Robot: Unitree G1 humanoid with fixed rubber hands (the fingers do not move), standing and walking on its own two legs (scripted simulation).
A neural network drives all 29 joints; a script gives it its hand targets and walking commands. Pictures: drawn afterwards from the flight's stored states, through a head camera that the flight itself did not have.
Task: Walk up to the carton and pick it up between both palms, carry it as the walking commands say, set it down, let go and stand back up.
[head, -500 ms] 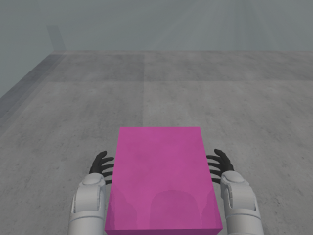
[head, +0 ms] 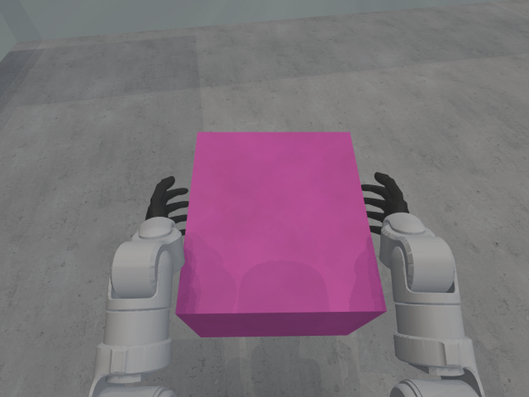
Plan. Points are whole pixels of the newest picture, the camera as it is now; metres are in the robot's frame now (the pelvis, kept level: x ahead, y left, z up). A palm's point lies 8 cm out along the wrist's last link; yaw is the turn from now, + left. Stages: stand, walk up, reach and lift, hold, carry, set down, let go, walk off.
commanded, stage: carry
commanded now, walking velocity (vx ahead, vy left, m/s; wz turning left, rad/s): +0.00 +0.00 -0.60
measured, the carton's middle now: (274, 236) +0.39 +0.01 +0.03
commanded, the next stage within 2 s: none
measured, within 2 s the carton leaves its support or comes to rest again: neither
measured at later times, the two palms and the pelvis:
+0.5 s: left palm (196, 213) +0.38 +0.13 +0.10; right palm (424, 236) +0.33 -0.20 +0.12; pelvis -0.02 +0.03 +0.01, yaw -13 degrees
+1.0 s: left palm (318, 220) +0.38 -0.06 +0.09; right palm out of the picture +0.22 -0.35 +0.10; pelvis -0.01 +0.01 +0.01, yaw -30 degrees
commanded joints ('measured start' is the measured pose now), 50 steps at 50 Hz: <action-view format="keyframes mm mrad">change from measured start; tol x32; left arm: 1 -392 -846 -585 146 -318 98 -463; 7 -933 -940 -546 -59 -362 137 -429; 50 -884 -1007 -512 -68 -311 137 -396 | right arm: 1 -438 928 591 50 380 84 276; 6 -882 1134 613 60 541 130 324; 50 -882 1187 538 35 566 153 338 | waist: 1 -54 -320 -312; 19 -39 -184 -471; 22 -47 312 -483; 50 -33 -201 -460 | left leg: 1 -242 -25 37 215 -248 -63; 18 -3 -88 6 -114 -27 -69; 22 696 414 -326 -231 1061 177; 25 651 297 -143 -190 1166 189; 39 405 228 162 29 835 32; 42 -307 23 139 414 -326 -88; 50 -199 43 20 346 -79 -84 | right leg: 1 415 -426 510 -211 616 -136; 18 409 -239 338 -56 739 -116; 23 -324 -104 46 432 -373 52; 38 -33 -20 -128 -33 -44 74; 40 271 -82 -39 -255 245 38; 42 639 -425 403 -73 1229 -151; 50 449 -278 197 -107 661 -150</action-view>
